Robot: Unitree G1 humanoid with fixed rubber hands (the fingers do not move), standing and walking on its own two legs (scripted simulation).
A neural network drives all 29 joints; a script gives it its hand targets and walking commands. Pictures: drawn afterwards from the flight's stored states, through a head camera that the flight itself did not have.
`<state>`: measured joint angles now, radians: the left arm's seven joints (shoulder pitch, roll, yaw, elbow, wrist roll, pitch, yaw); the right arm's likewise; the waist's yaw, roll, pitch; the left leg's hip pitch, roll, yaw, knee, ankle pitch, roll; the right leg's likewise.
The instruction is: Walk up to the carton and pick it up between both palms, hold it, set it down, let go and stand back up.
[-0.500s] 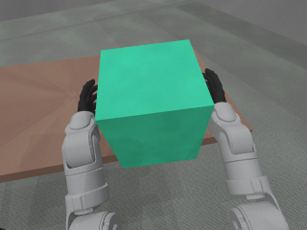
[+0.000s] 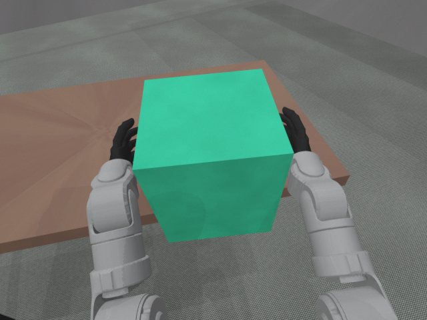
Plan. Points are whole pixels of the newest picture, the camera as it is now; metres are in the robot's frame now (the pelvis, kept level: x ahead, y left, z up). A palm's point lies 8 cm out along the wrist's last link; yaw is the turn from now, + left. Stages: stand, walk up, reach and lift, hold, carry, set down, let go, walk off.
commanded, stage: hold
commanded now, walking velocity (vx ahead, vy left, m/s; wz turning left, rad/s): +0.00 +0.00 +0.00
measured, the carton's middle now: (212, 161) +0.38 +0.00 +0.11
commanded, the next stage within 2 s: none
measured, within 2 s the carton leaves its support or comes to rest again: neither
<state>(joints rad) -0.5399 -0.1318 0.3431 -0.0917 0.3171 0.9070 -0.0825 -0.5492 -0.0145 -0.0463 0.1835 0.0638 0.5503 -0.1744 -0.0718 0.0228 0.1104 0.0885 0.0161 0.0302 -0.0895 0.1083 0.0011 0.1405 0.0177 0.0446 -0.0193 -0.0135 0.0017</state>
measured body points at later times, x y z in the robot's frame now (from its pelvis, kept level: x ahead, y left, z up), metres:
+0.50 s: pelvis +0.01 +0.00 +0.00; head +0.00 +0.00 +0.45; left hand +0.36 +0.16 +0.16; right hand +0.38 -0.14 +0.15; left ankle +0.05 +0.12 -0.76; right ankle +0.00 -0.12 -0.76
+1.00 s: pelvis +0.02 +0.00 +0.00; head +0.01 +0.00 +0.45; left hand +0.36 +0.16 +0.17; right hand +0.38 -0.14 +0.17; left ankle +0.05 +0.12 -0.76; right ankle +0.00 -0.12 -0.76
